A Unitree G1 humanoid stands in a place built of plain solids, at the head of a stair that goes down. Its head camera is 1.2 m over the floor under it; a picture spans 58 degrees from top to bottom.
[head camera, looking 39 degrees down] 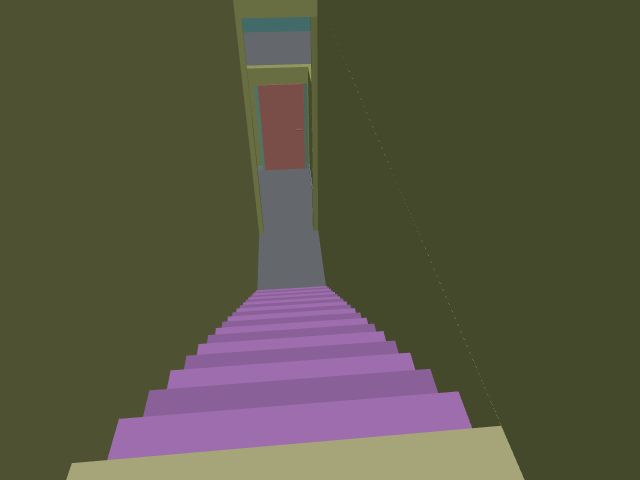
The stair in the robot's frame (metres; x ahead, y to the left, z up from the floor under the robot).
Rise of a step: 0.21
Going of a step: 0.24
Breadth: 1.25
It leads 5 degrees to the left of straight ahead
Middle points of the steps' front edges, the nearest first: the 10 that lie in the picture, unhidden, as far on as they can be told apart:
0.58 0.07 0.00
0.82 0.09 -0.21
1.06 0.12 -0.42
1.30 0.14 -0.63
1.54 0.16 -0.84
1.78 0.18 -1.05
2.02 0.20 -1.26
2.26 0.22 -1.47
2.50 0.24 -1.68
2.74 0.26 -1.89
